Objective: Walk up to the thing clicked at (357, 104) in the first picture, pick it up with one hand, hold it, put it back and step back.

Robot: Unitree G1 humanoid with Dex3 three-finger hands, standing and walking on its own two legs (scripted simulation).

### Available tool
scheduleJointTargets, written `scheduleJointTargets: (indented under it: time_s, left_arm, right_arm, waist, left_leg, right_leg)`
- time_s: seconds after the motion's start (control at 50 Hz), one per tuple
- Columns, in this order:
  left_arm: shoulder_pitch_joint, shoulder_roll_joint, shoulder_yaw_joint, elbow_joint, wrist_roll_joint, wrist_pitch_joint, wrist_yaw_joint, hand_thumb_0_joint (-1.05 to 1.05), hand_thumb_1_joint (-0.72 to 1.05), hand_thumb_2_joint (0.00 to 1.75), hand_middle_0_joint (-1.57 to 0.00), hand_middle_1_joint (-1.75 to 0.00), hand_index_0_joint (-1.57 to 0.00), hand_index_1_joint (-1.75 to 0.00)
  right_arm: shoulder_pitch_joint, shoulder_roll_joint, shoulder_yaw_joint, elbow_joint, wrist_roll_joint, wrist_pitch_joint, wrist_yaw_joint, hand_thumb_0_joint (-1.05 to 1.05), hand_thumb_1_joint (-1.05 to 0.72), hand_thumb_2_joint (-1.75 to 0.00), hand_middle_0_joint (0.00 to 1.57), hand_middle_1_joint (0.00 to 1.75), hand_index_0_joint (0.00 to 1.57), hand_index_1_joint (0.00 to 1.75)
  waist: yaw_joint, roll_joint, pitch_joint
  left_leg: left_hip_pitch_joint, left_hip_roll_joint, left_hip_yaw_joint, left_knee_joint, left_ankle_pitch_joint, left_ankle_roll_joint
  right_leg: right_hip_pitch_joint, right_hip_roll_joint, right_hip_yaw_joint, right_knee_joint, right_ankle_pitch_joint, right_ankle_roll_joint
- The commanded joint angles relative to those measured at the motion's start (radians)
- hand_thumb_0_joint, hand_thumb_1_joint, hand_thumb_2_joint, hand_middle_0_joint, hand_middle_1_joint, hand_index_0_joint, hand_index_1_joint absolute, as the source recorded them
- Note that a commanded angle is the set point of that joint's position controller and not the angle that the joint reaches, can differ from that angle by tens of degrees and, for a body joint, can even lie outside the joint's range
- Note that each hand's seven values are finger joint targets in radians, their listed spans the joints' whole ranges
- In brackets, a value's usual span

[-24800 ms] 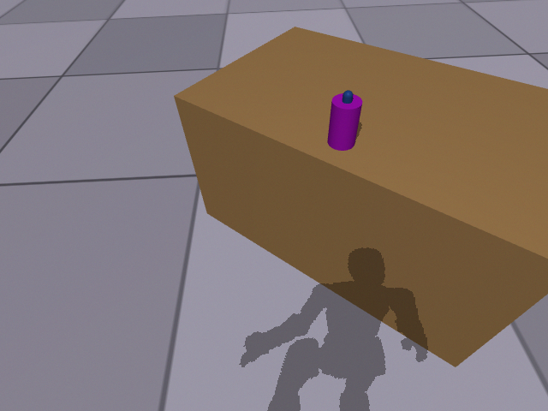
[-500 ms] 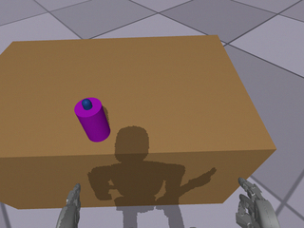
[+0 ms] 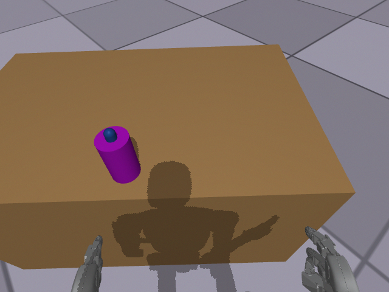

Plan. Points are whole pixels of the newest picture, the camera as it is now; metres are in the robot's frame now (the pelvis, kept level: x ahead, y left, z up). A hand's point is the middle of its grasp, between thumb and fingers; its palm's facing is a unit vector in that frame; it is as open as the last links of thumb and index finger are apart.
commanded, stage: home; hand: left
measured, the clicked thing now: (118, 152) +0.45 +0.21 +0.02
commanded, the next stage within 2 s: stand in 1.22 s
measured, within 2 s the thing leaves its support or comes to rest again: neither
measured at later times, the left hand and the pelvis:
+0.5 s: hand (119, 287) +0.17 +0.18 -0.05, palm faces +0.10 -0.97 -0.22, open 17.6 cm; pelvis +0.00 +0.00 +0.00, yaw +0 degrees
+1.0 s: hand out of the picture +0.16 +0.18 -0.06, palm faces +0.04 -0.95 -0.30, open 17.5 cm; pelvis +0.00 +0.00 +0.00, yaw +0 degrees
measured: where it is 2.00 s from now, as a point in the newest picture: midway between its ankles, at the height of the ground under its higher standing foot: outside the picture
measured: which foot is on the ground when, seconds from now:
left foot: down 0.00-1.00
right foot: down 0.00-1.00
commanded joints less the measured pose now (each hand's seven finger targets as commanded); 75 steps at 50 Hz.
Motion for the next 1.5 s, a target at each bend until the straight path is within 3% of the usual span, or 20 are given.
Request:
scheduleJointTargets:
  time_s: [0.0, 0.2, 0.3, 0.48, 0.66, 0.68, 0.74, 0.8, 0.92, 0.94, 0.96, 1.0, 1.08, 1.12, 1.18, 1.24, 1.3, 1.36, 1.4, 1.48]
  left_arm:
    - [-0.005, 0.092, 0.05, -0.184, 0.003, -0.054, 0.007, 0.0, -0.56, 0.05, -0.05, -0.05, -0.05, -0.05]
    - [-0.007, 0.099, 0.058, -0.201, 0.005, -0.051, 0.009, 0.0, -0.58, 0.04, -0.05, -0.05, -0.05, -0.05]
    - [-0.016, 0.097, 0.055, -0.189, 0.002, -0.05, 0.009, 0.0, -0.58, 0.04, -0.05, -0.05, -0.05, -0.05]
    - [-0.023, 0.091, 0.048, -0.197, 0.002, -0.049, 0.009, 0.0, -0.59, 0.03, -0.04, -0.05, -0.04, -0.05]
    - [-0.006, 0.089, 0.048, -0.195, 0.005, -0.047, 0.01, 0.0, -0.59, 0.03, -0.04, -0.05, -0.04, -0.05]
    - [0.045, 0.119, 0.089, -0.189, 0.013, -0.031, 0.032, 0.0, -0.57, 0.04, -0.05, -0.05, -0.05, -0.05]
    - [0.047, 0.09, 0.041, -0.219, 0.01, -0.01, 0.042, 0.0, -0.58, 0.04, -0.05, -0.05, -0.05, -0.05]
    - [0.038, 0.09, 0.039, -0.196, 0.015, -0.002, 0.053, 0.0, -0.54, 0.06, -0.05, -0.06, -0.05, -0.06]
    - [-0.001, 0.103, 0.041, -0.242, 0.018, 0.022, 0.069, 0.0, -0.58, 0.04, -0.05, -0.05, -0.05, -0.05]
    - [-0.167, 0.284, 0.088, 0.109, 0.135, -0.057, 0.029, 0.0, -0.61, 0.02, -0.04, -0.04, -0.04, -0.04]
    - [-0.142, 0.287, 0.099, 0.243, 0.14, -0.092, 0.008, 0.0, -0.61, 0.02, -0.04, -0.04, -0.04, -0.04]
    - [-0.137, 0.281, 0.071, 0.311, 0.113, -0.133, -0.022, 0.0, -0.59, 0.03, -0.04, -0.05, -0.04, -0.05]
    - [-0.219, 0.298, 0.066, 0.476, 0.081, -0.16, -0.043, 0.0, -0.61, 0.02, -0.04, -0.05, -0.04, -0.05]
    - [-0.261, 0.313, 0.069, 0.539, 0.083, -0.165, -0.044, 0.0, -0.61, 0.02, -0.04, -0.05, -0.04, -0.05]
    - [-0.272, 0.309, 0.066, 0.634, 0.078, -0.168, -0.041, 0.0, -0.61, 0.02, -0.04, -0.05, -0.04, -0.05]
    - [-0.265, 0.314, 0.063, 0.718, 0.072, -0.174, -0.039, 0.0, -0.61, 0.02, -0.04, -0.05, -0.04, -0.05]
    - [-0.276, 0.316, 0.058, 0.789, 0.065, -0.168, -0.035, 0.0, -0.58, 0.04, -0.05, -0.05, -0.05, -0.05]
    - [-0.294, 0.33, 0.054, 0.853, 0.06, -0.163, -0.035, 0.0, -0.34, 0.28, -0.2, -0.29, -0.2, -0.29]
    - [-0.297, 0.322, 0.047, 0.895, 0.056, -0.158, -0.036, 0.0, -0.18, 0.44, -0.2, -0.3, -0.2, -0.3]
    - [-0.309, 0.325, 0.04, 0.96, 0.051, -0.159, -0.039, 0.0, 0.14, 0.76, -0.2, -0.3, -0.2, -0.3]
  right_arm:
    - [-0.011, -0.099, -0.069, -0.191, -0.004, -0.059, -0.013, 0.0, -0.9, -0.9, 0.2, 0.3, 0.2, 0.3]
    - [-0.009, -0.098, -0.065, -0.192, -0.009, -0.06, -0.017, 0.0, -0.9, -0.9, 0.2, 0.3, 0.2, 0.3]
    - [-0.026, -0.1, -0.068, -0.193, -0.005, -0.061, -0.017, 0.0, -0.9, -0.9, 0.2, 0.3, 0.2, 0.3]
    - [-0.032, -0.1, -0.066, -0.206, -0.004, -0.068, -0.018, 0.0, -0.9, -0.9, 0.2, 0.3, 0.2, 0.3]
    - [-0.03, -0.1, -0.068, -0.207, -0.007, -0.069, -0.018, 0.0, -0.9, -0.9, 0.2, 0.3, 0.2, 0.3]
    - [-0.083, -0.139, -0.068, 0.084, -0.001, -0.066, -0.026, 0.0, -0.9, -0.9, 0.2, 0.3, 0.2, 0.3]
    - [-0.121, -0.118, -0.048, 0.067, 0.004, -0.095, -0.033, 0.0, -0.9, -0.9, 0.2, 0.3, 0.2, 0.3]
    - [-0.142, -0.12, -0.048, 0.143, 0.0, -0.109, -0.045, 0.0, -0.9, -0.9, 0.2, 0.3, 0.2, 0.3]
    - [-0.203, -0.126, -0.05, 0.219, -0.008, -0.15, -0.054, 0.0, -0.9, -0.9, 0.2, 0.3, 0.2, 0.3]
    - [-0.275, -0.277, -0.09, 0.489, -0.133, -0.114, -0.007, 0.0, -0.9, -0.9, 0.2, 0.3, 0.2, 0.3]
    - [-0.252, -0.284, -0.1, 0.519, -0.145, -0.101, 0.012, 0.0, -0.9, -0.9, 0.2, 0.3, 0.2, 0.3]
    - [-0.272, -0.291, -0.101, 0.53, -0.128, -0.096, 0.032, 0.0, -0.9, -0.9, 0.2, 0.3, 0.2, 0.3]
    - [-0.298, -0.256, -0.097, 0.619, -0.076, -0.096, 0.069, 0.0, -0.9, -0.9, 0.2, 0.3, 0.2, 0.3]
    - [-0.299, -0.259, -0.099, 0.667, -0.08, -0.092, 0.074, 0.0, -0.9, -0.9, 0.2, 0.3, 0.2, 0.3]
    - [-0.314, -0.271, -0.102, 0.727, -0.082, -0.089, 0.079, 0.0, -0.9, -0.9, 0.2, 0.3, 0.2, 0.3]
    - [-0.314, -0.277, -0.101, 0.781, -0.074, -0.09, 0.076, 0.0, -0.9, -0.9, 0.2, 0.3, 0.2, 0.3]
    - [-0.324, -0.291, -0.096, 0.834, -0.073, -0.085, 0.071, 0.0, -0.9, -0.9, 0.2, 0.3, 0.2, 0.3]
    - [-0.332, -0.295, -0.091, 0.883, -0.067, -0.077, 0.068, 0.0, -0.9, -0.9, 0.2, 0.3, 0.2, 0.3]
    - [-0.333, -0.303, -0.088, 0.92, -0.068, -0.076, 0.068, 0.0, -0.9, -0.9, 0.2, 0.3, 0.2, 0.3]
    - [-0.342, -0.306, -0.08, 0.971, -0.062, -0.08, 0.067, 0.0, -0.9, -0.9, 0.2, 0.3, 0.2, 0.3]
  waist:
    - [0.001, 0.012, -0.078]
    - [0.004, 0.011, -0.109]
    - [-0.001, 0.0, -0.053]
    - [-0.004, -0.004, -0.061]
    - [0.002, 0.012, -0.093]
    - [-0.016, -0.004, -0.083]
    - [-0.015, 0.016, -0.051]
    - [-0.038, 0.017, -0.042]
    - [-0.029, 0.047, -0.057]
    - [0.015, -0.017, 0.104]
    - [0.004, -0.028, 0.033]
    - [0.012, 0.008, 0.033]
    - [0.011, -0.078, 0.032]
    - [0.002, -0.057, 0.066]
    - [0.013, 0.019, 0.101]
    - [0.014, 0.002, 0.07]
    - [0.019, 0.036, 0.097]
    - [0.008, 0.009, 0.134]
    - [0.009, 0.03, 0.151]
    - [0.013, 0.03, 0.149]
  left_leg:
    - [0.097, -0.02, 0.054, -0.155, 0.246, 0.029]
    - [0.106, -0.023, 0.055, -0.14, 0.276, 0.031]
    - [0.078, -0.022, 0.055, -0.157, 0.187, 0.033]
    - [0.078, -0.023, 0.055, -0.161, 0.17, 0.033]
    - [0.107, -0.019, 0.05, -0.155, 0.256, 0.028]
    - [0.121, -0.008, 0.016, -0.141, 0.24, 0.028]
    - [0.108, -0.011, 0.028, -0.151, 0.21, 0.029]
    - [0.118, -0.013, 0.041, -0.137, 0.212, 0.033]
    - [0.137, -0.006, 0.024, -0.145, 0.255, 0.029]
    - [0.19, 0.033, -0.023, -0.183, 0.332, 0.072]
    - [0.236, 0.034, -0.028, -0.189, 0.344, 0.093]
    - [0.254, 0.03, -0.074, -0.201, 0.344, 0.113]
    - [0.289, 0.008, -0.048, -0.221, 0.288, 0.093]
    - [0.325, 0.004, -0.048, -0.251, 0.246, 0.093]
    - [0.332, 0.033, -0.096, -0.337, 0.237, 0.105]
    - [0.405, 0.043, -0.087, -0.349, 0.376, 0.095]
    - [0.412, 0.062, -0.107, -0.42, 0.366, 0.095]
    - [0.443, 0.054, -0.088, -0.473, 0.321, 0.08]
    - [0.456, 0.067, -0.102, -0.532, 0.279, 0.075]
    - [0.492, 0.079, -0.097, -0.595, 0.355, 0.063]
  right_leg:
    - [0.061, 0.025, -0.054, -0.152, 0.253, -0.03]
    - [0.076, 0.022, -0.05, -0.149, 0.293, -0.026]
    - [0.046, 0.021, -0.051, -0.17, 0.2, -0.027]
    - [0.049, 0.022, -0.05, -0.172, 0.185, -0.027]
    - [0.065, 0.026, -0.057, -0.146, 0.262, -0.029]
    - [0.071, 0.043, -0.072, -0.157, 0.255, -0.027]
    - [0.075, 0.035, -0.064, -0.182, 0.233, -0.028]
    - [0.071, 0.032, -0.058, -0.206, 0.243, -0.024]
    - [0.087, 0.035, -0.074, -0.185, 0.271, -0.027]
    - [0.229, -0.027, 0.019, -0.235, 0.299, -0.099]
    - [0.253, -0.04, 0.046, -0.214, 0.318, -0.12]
    - [0.262, -0.037, 0.071, -0.217, 0.306, -0.132]
    - [0.299, -0.069, 0.119, -0.3, 0.312, -0.129]
    - [0.271, -0.082, 0.141, -0.344, 0.265, -0.125]
    - [0.293, -0.048, 0.087, -0.344, 0.243, -0.1]
    - [0.355, -0.057, 0.078, -0.36, 0.388, -0.096]
    - [0.394, -0.056, 0.069, -0.396, 0.377, -0.088]
    - [0.398, -0.068, 0.089, -0.479, 0.346, -0.085]
    - [0.422, -0.065, 0.079, -0.516, 0.314, -0.078]
    - [0.497, -0.07, 0.071, -0.564, 0.36, -0.067]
